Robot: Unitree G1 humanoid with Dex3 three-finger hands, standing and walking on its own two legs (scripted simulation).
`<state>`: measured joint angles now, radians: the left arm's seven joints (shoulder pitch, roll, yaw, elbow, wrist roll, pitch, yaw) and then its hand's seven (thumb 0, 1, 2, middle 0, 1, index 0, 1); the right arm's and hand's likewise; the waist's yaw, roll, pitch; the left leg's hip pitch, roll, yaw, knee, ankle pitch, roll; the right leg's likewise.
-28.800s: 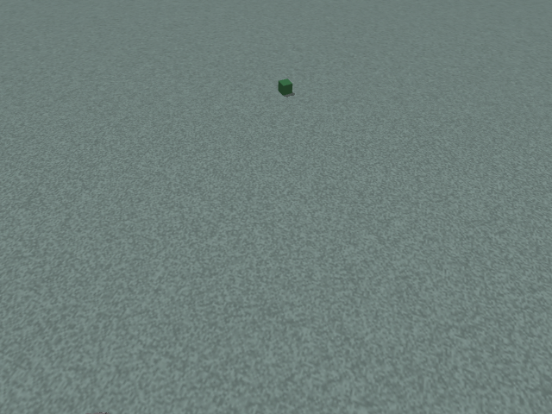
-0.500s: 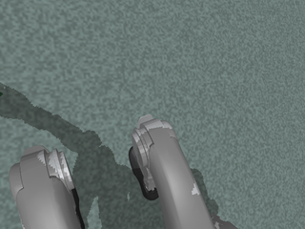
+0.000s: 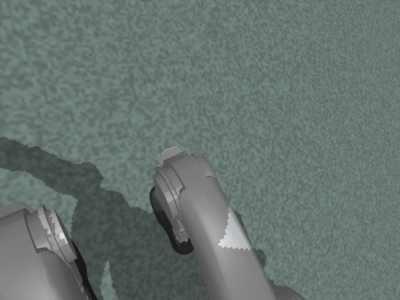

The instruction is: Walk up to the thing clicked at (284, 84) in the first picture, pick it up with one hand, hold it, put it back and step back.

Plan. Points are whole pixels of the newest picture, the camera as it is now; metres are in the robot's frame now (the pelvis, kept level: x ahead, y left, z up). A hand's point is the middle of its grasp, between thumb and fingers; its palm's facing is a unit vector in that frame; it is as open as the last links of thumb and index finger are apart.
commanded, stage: rest palm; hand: left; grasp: from above
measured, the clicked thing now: out of the picture +0.47 +0.33 -0.29
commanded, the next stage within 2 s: close in 0.64 s
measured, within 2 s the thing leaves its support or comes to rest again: neither
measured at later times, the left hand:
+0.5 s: hand out of the picture +0.47 +0.31 -0.25, palm faces -0.26 -0.34 -0.91, open 13.9 cm
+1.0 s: hand out of the picture +0.47 +0.32 -0.26, palm faces -0.26 -0.33 -0.91, open 13.0 cm
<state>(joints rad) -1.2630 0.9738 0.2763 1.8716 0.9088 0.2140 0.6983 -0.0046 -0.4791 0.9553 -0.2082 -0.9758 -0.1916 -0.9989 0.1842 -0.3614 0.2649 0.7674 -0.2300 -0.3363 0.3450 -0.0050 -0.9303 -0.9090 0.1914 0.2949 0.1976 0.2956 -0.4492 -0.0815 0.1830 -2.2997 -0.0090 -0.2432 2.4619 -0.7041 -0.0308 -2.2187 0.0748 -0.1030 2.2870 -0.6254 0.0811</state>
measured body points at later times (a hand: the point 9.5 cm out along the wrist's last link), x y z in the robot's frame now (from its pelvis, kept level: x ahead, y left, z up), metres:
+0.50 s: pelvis +0.00 +0.01 +0.00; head +0.30 +0.11 +0.31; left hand +0.48 +0.33 -0.20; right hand -0.02 -0.23 -0.03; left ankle +0.07 +0.13 -0.29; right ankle +0.12 -0.13 -0.29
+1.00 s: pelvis -0.01 +0.01 +0.01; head +0.30 +0.12 +0.31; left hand +0.49 +0.33 -0.21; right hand -0.02 -0.23 -0.02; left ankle +0.07 +0.13 -0.29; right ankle +0.12 -0.13 -0.29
